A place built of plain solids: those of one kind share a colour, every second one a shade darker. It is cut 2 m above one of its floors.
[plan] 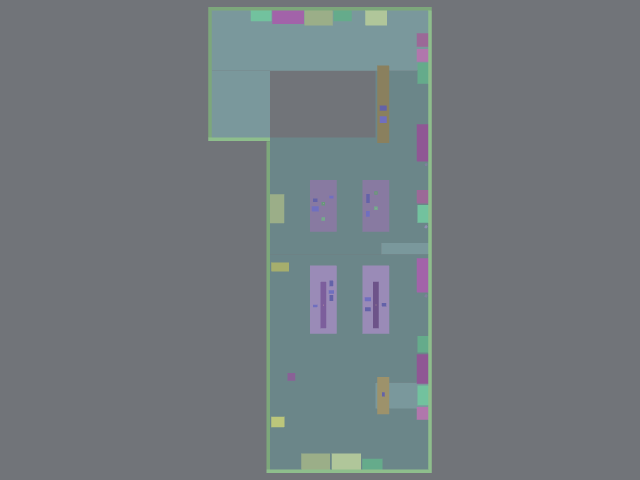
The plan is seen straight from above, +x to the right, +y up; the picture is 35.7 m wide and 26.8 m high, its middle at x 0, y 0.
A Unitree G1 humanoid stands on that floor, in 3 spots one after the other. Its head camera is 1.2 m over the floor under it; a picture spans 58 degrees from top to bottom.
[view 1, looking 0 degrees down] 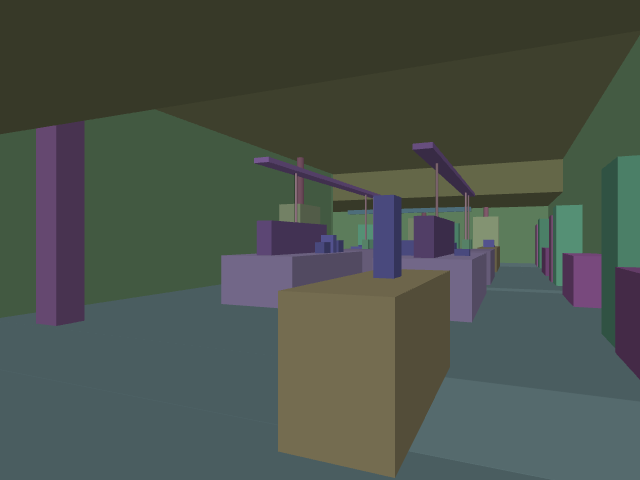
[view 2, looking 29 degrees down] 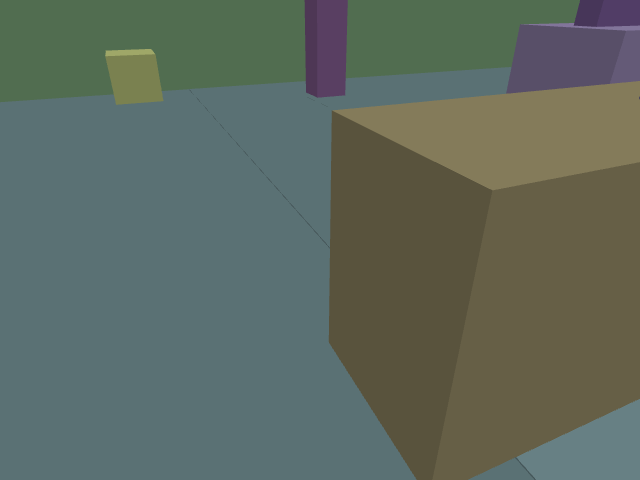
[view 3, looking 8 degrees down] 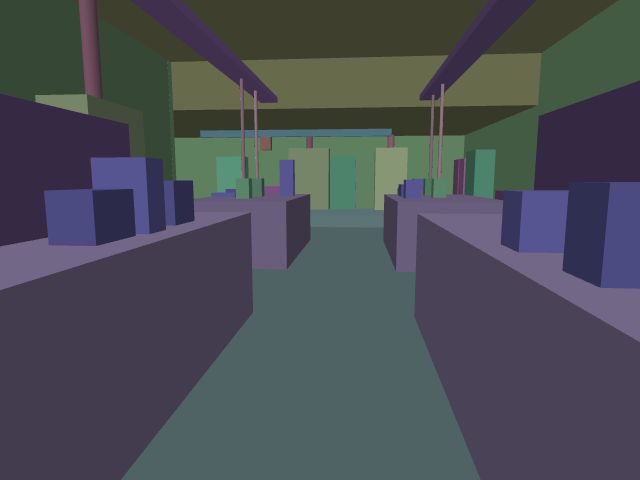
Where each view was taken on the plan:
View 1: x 4.41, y -11.86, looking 114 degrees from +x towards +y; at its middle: rack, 10.00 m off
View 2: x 4.40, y -10.27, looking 157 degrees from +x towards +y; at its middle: floor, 2.48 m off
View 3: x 1.87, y -5.16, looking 95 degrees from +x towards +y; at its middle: floor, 8.63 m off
